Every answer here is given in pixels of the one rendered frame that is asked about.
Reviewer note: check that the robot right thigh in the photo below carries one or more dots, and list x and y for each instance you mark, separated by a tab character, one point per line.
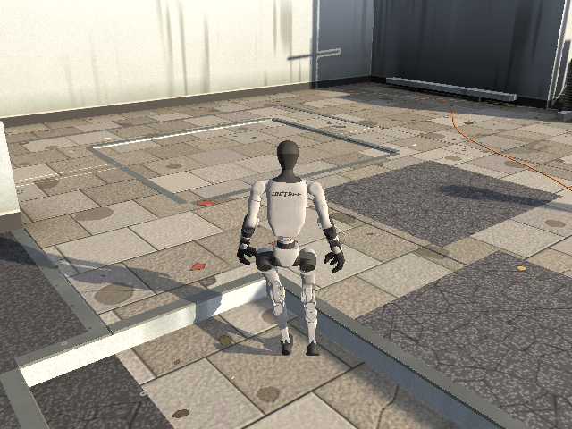
307	267

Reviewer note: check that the robot right hand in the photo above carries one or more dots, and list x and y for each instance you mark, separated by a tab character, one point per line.
336	258

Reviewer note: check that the left robot forearm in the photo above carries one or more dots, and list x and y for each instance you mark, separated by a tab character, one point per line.
246	235

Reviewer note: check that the robot left upper arm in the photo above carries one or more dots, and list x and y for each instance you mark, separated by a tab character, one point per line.
259	187

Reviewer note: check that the right robot forearm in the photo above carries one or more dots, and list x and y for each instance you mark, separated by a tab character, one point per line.
332	238

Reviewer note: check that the robot right upper arm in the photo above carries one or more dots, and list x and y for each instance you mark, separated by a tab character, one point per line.
314	188

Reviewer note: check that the robot left hand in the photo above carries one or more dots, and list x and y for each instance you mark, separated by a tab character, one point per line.
249	252

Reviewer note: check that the robot left shin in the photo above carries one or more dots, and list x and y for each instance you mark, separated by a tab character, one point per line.
280	315

